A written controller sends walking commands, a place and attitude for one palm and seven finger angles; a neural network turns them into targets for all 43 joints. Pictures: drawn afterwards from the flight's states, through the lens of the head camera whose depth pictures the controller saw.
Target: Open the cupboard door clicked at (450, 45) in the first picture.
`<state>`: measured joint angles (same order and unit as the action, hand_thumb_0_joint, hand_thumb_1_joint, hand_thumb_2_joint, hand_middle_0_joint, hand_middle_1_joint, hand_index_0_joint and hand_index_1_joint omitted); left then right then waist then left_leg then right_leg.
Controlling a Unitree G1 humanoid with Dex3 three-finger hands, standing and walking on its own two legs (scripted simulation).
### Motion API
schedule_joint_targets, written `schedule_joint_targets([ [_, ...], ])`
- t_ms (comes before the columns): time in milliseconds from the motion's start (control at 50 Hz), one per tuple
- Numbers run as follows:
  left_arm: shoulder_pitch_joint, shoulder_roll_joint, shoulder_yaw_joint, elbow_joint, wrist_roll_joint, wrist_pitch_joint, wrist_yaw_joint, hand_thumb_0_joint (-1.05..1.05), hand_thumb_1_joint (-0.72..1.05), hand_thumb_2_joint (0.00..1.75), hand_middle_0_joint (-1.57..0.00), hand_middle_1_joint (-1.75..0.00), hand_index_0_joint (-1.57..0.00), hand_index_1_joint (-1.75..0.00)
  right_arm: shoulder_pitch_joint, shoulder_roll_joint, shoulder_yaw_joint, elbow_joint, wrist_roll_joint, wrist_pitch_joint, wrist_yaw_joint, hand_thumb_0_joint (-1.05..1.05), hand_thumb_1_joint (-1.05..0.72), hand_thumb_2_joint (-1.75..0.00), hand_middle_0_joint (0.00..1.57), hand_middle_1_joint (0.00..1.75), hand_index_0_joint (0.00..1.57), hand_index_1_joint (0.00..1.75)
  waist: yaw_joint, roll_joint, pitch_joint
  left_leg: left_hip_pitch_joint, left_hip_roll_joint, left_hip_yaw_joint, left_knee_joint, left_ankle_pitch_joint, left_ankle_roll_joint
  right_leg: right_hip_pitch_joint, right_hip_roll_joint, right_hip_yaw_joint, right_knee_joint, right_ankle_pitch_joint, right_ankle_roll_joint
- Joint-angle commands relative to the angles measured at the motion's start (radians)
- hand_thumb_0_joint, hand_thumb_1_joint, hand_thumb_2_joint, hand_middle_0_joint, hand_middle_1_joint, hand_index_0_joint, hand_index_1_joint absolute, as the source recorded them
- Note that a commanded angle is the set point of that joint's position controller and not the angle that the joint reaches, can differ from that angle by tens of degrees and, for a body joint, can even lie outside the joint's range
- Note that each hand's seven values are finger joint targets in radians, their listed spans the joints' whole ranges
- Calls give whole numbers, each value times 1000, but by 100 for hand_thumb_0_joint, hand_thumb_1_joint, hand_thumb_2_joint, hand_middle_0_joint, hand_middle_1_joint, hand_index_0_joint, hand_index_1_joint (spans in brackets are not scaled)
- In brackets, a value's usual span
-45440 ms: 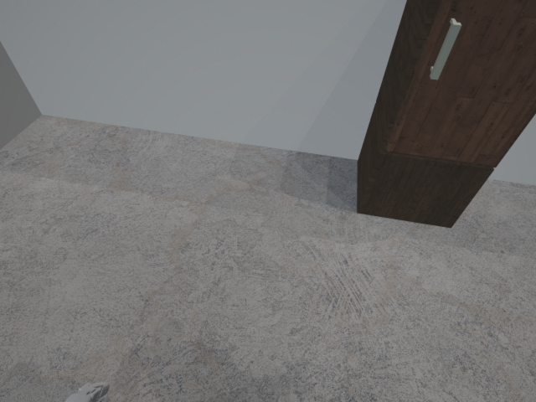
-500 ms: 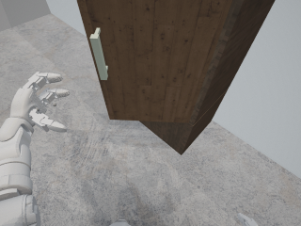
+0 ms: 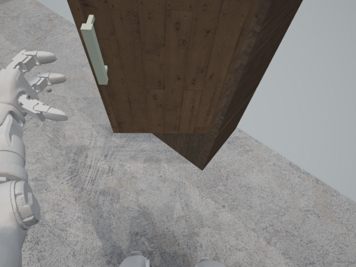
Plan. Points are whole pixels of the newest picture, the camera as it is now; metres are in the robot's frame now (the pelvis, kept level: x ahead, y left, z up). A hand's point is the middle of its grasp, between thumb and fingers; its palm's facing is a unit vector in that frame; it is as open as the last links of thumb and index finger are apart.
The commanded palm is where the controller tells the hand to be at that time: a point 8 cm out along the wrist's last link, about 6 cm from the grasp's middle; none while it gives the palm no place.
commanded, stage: move the hooked fingers beside the handle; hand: left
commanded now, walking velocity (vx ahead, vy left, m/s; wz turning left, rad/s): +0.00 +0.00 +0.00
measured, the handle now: (97, 52) +0.60 +0.19 +0.11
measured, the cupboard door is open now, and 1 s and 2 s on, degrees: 41 41 41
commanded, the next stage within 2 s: none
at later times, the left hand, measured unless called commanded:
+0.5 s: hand (67, 58) +0.55 +0.24 +0.12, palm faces -0.01 -1.00 +0.00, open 14.0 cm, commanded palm +0.54 +0.29 +0.11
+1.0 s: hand (58, 62) +0.55 +0.26 +0.12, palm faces -0.01 -1.00 +0.00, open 14.0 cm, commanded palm +0.53 +0.29 +0.11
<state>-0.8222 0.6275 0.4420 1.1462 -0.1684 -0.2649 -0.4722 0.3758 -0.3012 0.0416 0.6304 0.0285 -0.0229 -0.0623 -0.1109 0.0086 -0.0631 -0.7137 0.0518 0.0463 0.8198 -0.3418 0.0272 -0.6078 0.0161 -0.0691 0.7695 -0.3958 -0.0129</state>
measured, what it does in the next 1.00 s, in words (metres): stands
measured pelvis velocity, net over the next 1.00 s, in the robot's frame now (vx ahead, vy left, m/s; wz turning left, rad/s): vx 0.03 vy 0.01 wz -0.03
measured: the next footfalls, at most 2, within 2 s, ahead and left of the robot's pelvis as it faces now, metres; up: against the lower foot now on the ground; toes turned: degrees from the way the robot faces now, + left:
none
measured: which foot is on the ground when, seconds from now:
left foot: down 0.00-1.00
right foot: down 0.00-1.00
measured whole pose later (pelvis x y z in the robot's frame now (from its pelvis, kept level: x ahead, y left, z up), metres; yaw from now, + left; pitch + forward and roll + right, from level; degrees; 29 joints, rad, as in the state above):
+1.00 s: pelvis +0.03 +0.01 -0.01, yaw -2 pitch +21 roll -5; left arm -0.99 0.74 0.48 1.21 -0.09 -0.23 -0.44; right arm 0.47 -0.28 0.04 0.61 -0.01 0.10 -0.02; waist -0.19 0.03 -0.10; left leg -0.85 0.08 0.04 0.88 -0.41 0.04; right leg -0.71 0.04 -0.07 0.76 -0.41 0.00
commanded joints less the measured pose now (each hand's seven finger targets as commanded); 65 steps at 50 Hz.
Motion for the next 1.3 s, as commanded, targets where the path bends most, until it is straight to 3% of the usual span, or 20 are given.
schedule_joint_targets([
  [0,-504,330,48,-202,-21,-96,-1,0,-50,30,-30,-120,-30,-120,122,-180,-66,-53,1,-7,-16,0,-90,-90,20,30,20,30,-26,135,-418,377,-20,-86,-51,297,11,-9,37,46,-79,311,-2],
  [40,-537,323,37,-151,-21,-89,-6,0,-50,30,-30,-120,-30,-120,134,-180,-63,-46,0,-2,-19,0,-90,-90,20,30,20,30,-46,110,-392,337,-23,-83,-41,270,18,-17,40,50,-82,296,-1],
  [60,-560,373,59,-140,-10,-84,-4,0,-50,30,-30,-120,-30,-120,141,-187,-62,-39,0,3,-21,0,-90,-90,20,30,20,30,-44,104,-398,316,-20,-87,-41,265,18,-9,37,51,-80,298,3],
  [120,-599,343,10,-89,16,-61,0,0,-50,30,-30,-120,-30,-120,160,-188,-60,-32,-2,9,-20,0,-90,-90,20,30,20,30,-65,141,-375,317,-18,-97,-38,231,16,-76,36,45,-83,242,4],
  [160,-634,405,45,-76,25,-60,10,0,-50,30,-30,-120,-30,-120,177,-195,-57,-29,-5,14,-23,0,-90,-90,20,30,20,30,-70,137,-408,307,-15,-100,-27,248,18,-66,37,48,-75,253,4],
  [240,-702,419,39,-43,41,-56,27,0,-50,30,-30,-120,-30,-120,208,-197,-52,-28,-11,19,-22,0,-90,-90,20,30,20,30,-95,126,-415,285,-12,-105,-9,246,21,-91,42,45,-67,240,6],
  [260,-723,461,59,-41,52,-57,33,0,-50,30,-30,-120,-30,-120,214,-201,-53,-26,-12,22,-23,0,-90,-90,20,30,20,30,-96,142,-442,279,-10,-103,-3,245,20,-88,40,52,-66,241,11],
  [320,-747,455,36,-2,78,-49,42,0,-50,30,-30,-120,-30,-120,236,-200,-49,-23,-17,27,-20,0,-90,-90,20,30,20,30,-109,181,-437,286,-5,-110,6,247,16,-133,43,44,-60,222,8],
  [380,-774,480,50,-17,95,-56,55,0,-50,30,-30,-120,-30,-120,262,-200,-49,-22,-27,36,-16,0,-90,-90,20,30,20,30,-106,241,-497,338,1,-117,23,322,9,-151,47,38,-44,257,4],
  [480,-812,502,57,32,112,-30,67,0,-50,30,-30,-120,-30,-120,299,-204,-46,-16,-35,55,-12,0,-90,-90,20,30,20,30,-133,196,-494,310,4,-119,40,358,14,-151,55,32,-41,292,11],
  [540,-751,535,90,41,121,-20,67,0,-50,30,-30,-120,-30,-120,315,-205,-43,-24,-40,64,-11,0,-90,-90,20,30,20,30,-112,190,-506,298,2,-113,43,395,16,-128,58,28,-32,326,7],
  [560,-736,526,78,26,129,-20,67,0,-50,30,-30,-120,-30,-120,316,-200,-45,-29,-40,69,-8,0,-90,-90,20,30,20,30,-105,228,-523,320,5,-111,43,428,9,-133,58,26,-27,345,7],
  [600,-705,537,95,5,130,-21,67,0,-50,30,-30,-120,-30,-120,323,-200,-49,-32,-43,78,-2,0,-90,-90,20,30,20,30,-94,232,-529,331,6,-107,50,463,7,-129,60,24,-25,370,7],
  [660,-707,549,121,-63,113,-36,62,0,-50,30,-30,-120,-30,-120,329,-202,-58,-39,-45,88,3,0,-90,-90,20,30,20,30,-92,223,-570,366,8,-108,48,511,7,-105,68,21,-24,411,8],
  [760,-690,530,133,-140,91,-55,49,0,-50,30,-30,-120,-30,-120,325,-196,-66,-34,-43,101,14,0,-90,-90,20,30,20,30,-81,271,-592,440,13,-112,51,599,1,-102,74,17,-30,452,4],
  [860,-601,416,83,-174,66,-39,37,0,-50,30,-30,-120,-30,-120,308,-184,-76,-36,-40,111,26,0,-90,-90,20,30,20,30,-69,300,-567,508,18,-117,52,703,-6,-127,77,7,-43,465,2],
  [980,-582,305,7,-114,41,-8,37,0,-50,30,-30,-120,-30,-120,277,-182,-75,-39,-34,114,26,0,-90,-90,20,30,20,30,-95,204,-437,435,11,-114,28,569,3,-148,71,3,-59,409,4],
  [1140,-746,344,22,-138,60,-79,94,0,-50,30,-30,-120,-30,-120,249,-183,-65,-27,-36,94,21,0,-90,-90,20,30,20,30,-114,221,-461,426,4,-132,41,469,0,-172,63,13,-35,342,-4],
  [1240,-765,357,7,-67,82,-71,103,0,-50,30,-30,-120,-30,-120,241,-187,-54,-28,-33,82,16,0,-90,-90,20,30,20,30,-123,224,-474,391,0,-135,42,393,2,-184,58,17,-29,295,-2],
  [1280,-745,396,24,-10,94,-55,102,0,-50,30,-30,-120,-30,-120,241,-191,-52,-32,-29,81,12,0,-90,-90,20,30,20,30,-124,182,-463,342,1,-130,44,349,6,-175,56,20,-31,279,3],
])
